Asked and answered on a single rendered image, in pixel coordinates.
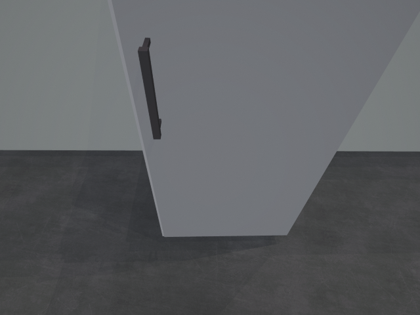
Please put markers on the handle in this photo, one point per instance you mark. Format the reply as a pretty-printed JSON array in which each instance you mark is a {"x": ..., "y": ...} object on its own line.
[{"x": 147, "y": 76}]

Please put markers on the fridge door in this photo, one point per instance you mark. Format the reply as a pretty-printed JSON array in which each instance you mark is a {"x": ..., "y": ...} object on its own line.
[{"x": 255, "y": 98}]

